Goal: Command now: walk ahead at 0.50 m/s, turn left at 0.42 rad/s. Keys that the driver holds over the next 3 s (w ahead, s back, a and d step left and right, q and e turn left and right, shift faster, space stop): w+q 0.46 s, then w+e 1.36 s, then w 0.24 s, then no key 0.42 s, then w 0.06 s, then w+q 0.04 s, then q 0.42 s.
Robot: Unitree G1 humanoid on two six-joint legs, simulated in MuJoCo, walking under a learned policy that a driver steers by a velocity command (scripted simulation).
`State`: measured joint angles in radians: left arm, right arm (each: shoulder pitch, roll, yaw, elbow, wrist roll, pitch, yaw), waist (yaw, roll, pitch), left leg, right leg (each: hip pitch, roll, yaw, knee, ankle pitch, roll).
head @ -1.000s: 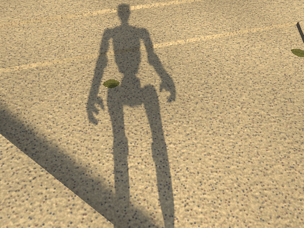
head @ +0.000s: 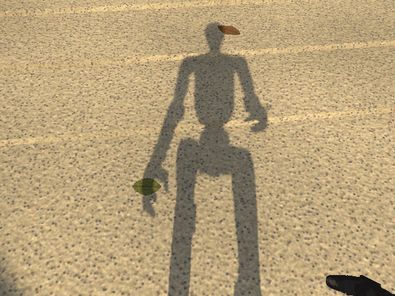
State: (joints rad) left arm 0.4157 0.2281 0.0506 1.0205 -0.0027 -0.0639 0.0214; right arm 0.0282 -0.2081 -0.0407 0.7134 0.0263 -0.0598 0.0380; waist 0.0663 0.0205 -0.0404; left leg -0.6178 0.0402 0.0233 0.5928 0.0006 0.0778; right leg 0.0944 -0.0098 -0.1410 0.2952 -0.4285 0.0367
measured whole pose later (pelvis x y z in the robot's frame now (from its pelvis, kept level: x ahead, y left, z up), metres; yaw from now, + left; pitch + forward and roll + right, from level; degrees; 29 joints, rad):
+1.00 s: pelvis +0.55 +0.09 +0.01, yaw +8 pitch +3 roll +0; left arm 0.46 0.27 0.08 0.81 -0.03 -0.04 0.01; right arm -0.01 -0.23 -0.04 0.66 0.00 -0.13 0.01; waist 0.10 -0.01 -0.01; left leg -0.42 -0.03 -0.05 0.47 -0.11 0.02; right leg -0.15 0.07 0.21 0.59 -0.45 -0.04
